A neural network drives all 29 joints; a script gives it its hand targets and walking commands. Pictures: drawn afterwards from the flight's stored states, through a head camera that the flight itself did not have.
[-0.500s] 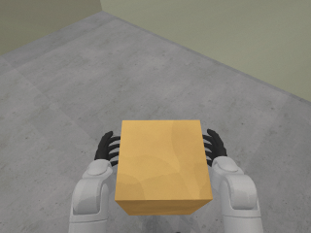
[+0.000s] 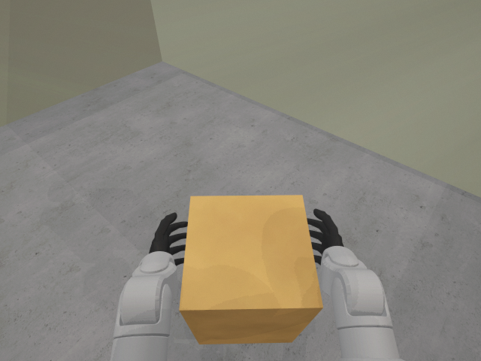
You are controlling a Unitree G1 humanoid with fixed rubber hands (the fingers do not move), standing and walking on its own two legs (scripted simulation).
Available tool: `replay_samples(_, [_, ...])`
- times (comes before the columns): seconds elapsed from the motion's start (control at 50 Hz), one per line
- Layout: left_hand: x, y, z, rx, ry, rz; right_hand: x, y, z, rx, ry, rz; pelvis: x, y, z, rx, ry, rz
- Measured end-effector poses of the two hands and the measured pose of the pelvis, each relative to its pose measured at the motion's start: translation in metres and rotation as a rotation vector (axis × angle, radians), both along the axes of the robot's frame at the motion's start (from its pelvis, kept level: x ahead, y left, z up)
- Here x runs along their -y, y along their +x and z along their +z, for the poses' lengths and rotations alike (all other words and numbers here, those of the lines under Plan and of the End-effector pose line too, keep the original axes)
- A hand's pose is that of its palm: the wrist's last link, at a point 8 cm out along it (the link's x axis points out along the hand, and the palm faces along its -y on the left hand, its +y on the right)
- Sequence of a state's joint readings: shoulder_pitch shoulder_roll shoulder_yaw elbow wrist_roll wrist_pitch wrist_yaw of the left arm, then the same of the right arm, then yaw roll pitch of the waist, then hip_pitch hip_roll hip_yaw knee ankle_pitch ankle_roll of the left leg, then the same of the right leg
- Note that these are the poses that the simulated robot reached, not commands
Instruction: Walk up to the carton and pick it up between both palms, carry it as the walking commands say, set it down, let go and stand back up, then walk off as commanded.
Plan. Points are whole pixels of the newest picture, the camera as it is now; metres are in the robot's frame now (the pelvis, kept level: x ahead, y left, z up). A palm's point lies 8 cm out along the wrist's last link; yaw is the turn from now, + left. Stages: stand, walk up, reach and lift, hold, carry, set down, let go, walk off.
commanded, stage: carry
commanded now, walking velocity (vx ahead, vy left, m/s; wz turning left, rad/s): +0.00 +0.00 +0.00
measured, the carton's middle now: (246, 276) +0.28 +0.00 -0.02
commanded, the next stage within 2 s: hold in 1.22 s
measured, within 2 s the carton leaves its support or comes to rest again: neither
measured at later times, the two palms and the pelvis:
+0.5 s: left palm (158, 278) +0.25 +0.14 +0.05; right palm (332, 273) +0.25 -0.13 +0.05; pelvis -0.03 +0.01 +0.00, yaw +0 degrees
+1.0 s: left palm (160, 287) +0.24 +0.14 +0.04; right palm (337, 283) +0.24 -0.14 +0.04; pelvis -0.05 +0.00 +0.00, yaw +0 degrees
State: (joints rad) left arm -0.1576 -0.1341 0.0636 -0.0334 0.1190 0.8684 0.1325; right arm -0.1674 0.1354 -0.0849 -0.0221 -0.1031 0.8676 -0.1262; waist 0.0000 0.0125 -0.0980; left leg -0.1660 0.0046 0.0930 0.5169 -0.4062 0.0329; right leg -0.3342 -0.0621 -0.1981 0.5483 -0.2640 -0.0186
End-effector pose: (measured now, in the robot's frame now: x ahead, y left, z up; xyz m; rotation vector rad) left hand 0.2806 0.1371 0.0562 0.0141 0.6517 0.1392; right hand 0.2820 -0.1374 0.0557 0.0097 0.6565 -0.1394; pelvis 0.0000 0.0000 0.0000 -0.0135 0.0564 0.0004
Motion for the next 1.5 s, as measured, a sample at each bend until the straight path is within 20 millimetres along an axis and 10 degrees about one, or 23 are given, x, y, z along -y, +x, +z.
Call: replay_samples(1.5, [0.019,-0.052,0.0,-0.004,0.077,-0.09,0.018,-0.058,-0.002,-0.002,-0.024,0.003,0.009,-0.057,0.009,0.17,0.008,0.126])
